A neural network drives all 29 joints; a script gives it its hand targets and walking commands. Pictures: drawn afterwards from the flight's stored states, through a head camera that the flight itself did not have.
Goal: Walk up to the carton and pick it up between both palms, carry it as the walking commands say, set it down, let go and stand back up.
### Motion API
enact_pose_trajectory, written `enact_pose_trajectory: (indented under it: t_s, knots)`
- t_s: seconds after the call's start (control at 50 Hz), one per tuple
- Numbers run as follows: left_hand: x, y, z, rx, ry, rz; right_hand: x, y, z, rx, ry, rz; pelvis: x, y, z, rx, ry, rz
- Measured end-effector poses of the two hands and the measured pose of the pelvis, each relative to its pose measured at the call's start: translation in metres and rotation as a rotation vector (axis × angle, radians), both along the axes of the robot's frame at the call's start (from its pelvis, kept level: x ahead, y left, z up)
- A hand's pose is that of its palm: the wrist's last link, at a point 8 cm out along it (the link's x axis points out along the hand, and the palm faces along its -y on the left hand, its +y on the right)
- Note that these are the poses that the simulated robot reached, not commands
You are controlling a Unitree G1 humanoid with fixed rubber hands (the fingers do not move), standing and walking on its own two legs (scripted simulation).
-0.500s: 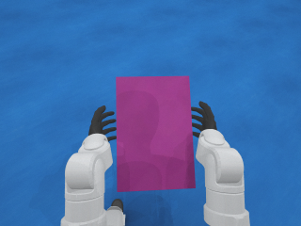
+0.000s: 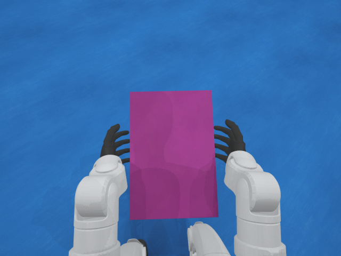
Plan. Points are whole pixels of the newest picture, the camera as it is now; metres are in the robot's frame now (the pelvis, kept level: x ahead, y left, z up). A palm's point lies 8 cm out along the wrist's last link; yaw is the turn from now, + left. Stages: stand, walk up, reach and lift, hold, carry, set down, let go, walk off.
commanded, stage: carry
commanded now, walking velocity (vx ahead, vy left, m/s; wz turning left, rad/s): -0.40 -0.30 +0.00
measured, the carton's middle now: (171, 153) +0.37 +0.01 -0.02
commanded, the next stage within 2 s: none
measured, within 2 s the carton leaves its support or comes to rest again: neither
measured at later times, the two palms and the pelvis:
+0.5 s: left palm out of the picture +0.03 -0.05 +0.03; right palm out of the picture +0.00 -0.31 +0.04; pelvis -0.26 -0.15 -0.01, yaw +1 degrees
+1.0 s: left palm out of the picture -0.16 -0.17 +0.07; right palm out of the picture -0.16 -0.43 +0.07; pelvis -0.44 -0.29 +0.00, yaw +2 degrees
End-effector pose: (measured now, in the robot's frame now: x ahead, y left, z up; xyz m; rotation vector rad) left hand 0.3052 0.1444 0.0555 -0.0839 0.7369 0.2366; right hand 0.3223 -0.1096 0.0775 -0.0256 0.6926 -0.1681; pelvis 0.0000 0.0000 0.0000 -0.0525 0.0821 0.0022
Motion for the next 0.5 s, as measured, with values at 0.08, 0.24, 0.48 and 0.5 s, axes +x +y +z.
enact_pose_trajectory:
  t_s: [0.08, 0.24, 0.48, 0.5]
  knots:
    - [-0.047, -0.007, 0.012, -0.009, -0.041, 0.063, -0.031, -0.005, 0.006, -0.039, -0.024, 0.066, -0.036, -0.025, -0.002, 0.004, 0.004, -0.001]
    - [-0.134, -0.079, 0.002, -0.015, -0.101, 0.065, -0.121, -0.076, -0.005, -0.055, -0.074, 0.043, -0.13, -0.095, -0.03, 0.022, -0.008, 0.008]
    - [-0.267, -0.195, -0.031, 0.101, 0.201, -0.233, -0.313, -0.198, -0.047, 0.065, 0.186, -0.139, -0.247, -0.144, -0.006, 0.078, -0.026, 0.014]
    - [-0.27, -0.198, -0.03, 0.097, 0.169, -0.223, -0.318, -0.2, -0.042, 0.061, 0.152, -0.141, -0.258, -0.147, -0.008, 0.067, -0.015, 0.013]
